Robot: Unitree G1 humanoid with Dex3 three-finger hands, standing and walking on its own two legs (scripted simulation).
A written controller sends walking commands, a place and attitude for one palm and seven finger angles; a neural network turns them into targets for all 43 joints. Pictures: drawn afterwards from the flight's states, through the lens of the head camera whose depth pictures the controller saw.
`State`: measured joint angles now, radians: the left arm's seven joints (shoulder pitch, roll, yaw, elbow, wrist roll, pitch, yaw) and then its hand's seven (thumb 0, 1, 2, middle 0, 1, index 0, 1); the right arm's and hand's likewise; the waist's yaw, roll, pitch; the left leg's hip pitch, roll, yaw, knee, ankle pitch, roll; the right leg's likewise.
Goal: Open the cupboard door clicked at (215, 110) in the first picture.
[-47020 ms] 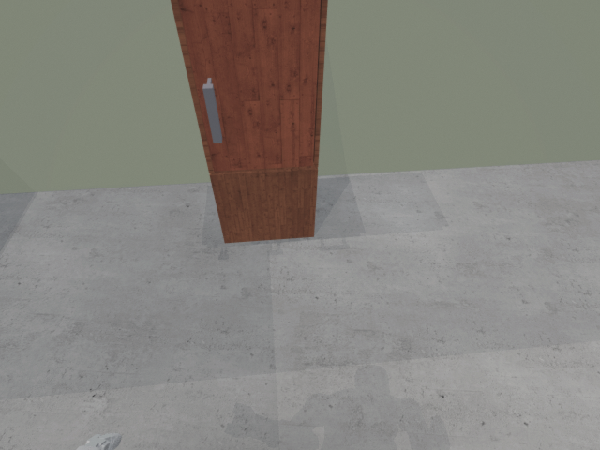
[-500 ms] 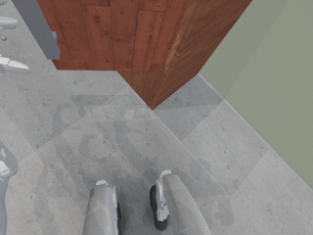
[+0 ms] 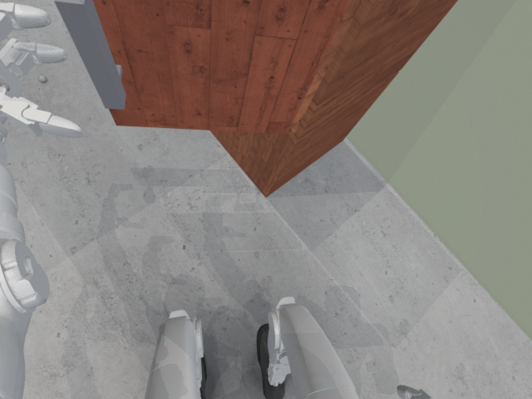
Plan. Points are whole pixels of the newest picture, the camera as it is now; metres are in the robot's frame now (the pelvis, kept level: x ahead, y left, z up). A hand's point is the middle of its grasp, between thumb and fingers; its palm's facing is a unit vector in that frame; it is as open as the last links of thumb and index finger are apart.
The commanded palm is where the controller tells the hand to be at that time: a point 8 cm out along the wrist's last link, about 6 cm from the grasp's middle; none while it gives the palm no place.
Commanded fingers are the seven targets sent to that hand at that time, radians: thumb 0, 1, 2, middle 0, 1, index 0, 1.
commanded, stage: move the hooked fingers beside the handle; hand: left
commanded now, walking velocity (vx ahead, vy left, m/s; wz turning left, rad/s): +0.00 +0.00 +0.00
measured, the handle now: (100, 43) +0.58 +0.19 +0.05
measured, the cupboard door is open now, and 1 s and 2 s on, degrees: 53 53 53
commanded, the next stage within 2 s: slide the fingers in behind the handle in 0.02 s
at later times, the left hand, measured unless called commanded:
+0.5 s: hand (65, 75) +0.53 +0.22 +0.05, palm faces -0.04 -1.00 -0.03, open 14.0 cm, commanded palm +0.52 +0.25 +0.05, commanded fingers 0.00 -0.50 0.30 -0.30 -1.20 -0.30 -1.20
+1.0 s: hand (89, 80) +0.53 +0.20 +0.04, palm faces -0.04 -1.00 -0.02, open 14.0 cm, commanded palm +0.52 +0.22 +0.05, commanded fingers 0.00 -0.50 0.30 -0.30 -1.20 -0.30 -1.20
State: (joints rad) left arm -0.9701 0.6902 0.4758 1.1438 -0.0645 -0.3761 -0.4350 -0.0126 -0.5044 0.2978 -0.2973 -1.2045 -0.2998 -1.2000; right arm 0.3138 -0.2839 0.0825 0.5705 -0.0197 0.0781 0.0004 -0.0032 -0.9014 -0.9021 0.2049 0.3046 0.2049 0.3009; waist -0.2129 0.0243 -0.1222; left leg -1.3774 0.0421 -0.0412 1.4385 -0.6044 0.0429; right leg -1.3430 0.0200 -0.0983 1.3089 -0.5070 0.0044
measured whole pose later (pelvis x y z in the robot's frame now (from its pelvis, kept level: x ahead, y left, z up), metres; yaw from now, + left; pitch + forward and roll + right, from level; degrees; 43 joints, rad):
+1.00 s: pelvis +0.00 -0.01 +0.00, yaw +0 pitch +30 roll -5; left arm -0.95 0.58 0.42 1.14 -0.07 -0.41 -0.33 -0.01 -0.50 0.30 -0.30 -1.20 -0.30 -1.20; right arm 0.33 -0.27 0.07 0.59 -0.02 0.07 0.01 0.00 -0.90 -0.90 0.20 0.30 0.20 0.30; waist -0.21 0.04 -0.13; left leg -1.36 0.04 -0.03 1.43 -0.60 0.03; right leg -1.34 0.02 -0.09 1.32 -0.51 0.00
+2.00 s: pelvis +0.00 -0.01 +0.00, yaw +1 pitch +30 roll -4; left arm -0.96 0.51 0.38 1.15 -0.06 -0.45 -0.25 -0.01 -0.37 0.36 -0.31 -1.22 -0.30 -1.21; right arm 0.32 -0.26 0.05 0.60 -0.03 0.07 0.02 0.00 -0.90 -0.90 0.20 0.30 0.20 0.30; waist -0.21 0.04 -0.13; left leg -1.34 0.04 -0.03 1.41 -0.59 0.02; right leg -1.33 0.02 -0.08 1.32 -0.51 -0.01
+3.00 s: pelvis +0.01 -0.01 +0.02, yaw +1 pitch +27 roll -3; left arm -0.62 0.36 0.32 0.85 -0.15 -0.46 -0.24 0.01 0.65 0.70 -0.33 -1.34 -0.32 -1.35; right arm 0.32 -0.24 0.02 0.57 0.00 0.10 0.04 0.00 -0.90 -0.90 0.20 0.30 0.20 0.30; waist -0.15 0.04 -0.15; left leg -1.21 0.03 0.01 1.32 -0.59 0.03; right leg -1.22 0.02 -0.04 1.25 -0.51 -0.01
